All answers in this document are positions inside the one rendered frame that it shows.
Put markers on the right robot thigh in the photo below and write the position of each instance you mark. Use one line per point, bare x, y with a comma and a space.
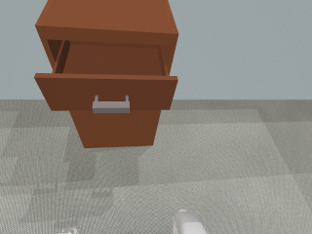
187, 223

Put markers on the handle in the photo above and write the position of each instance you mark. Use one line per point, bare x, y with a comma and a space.
100, 107

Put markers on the cabinet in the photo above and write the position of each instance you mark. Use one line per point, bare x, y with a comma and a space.
146, 22

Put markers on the drawer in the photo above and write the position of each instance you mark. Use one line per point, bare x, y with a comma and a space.
111, 71

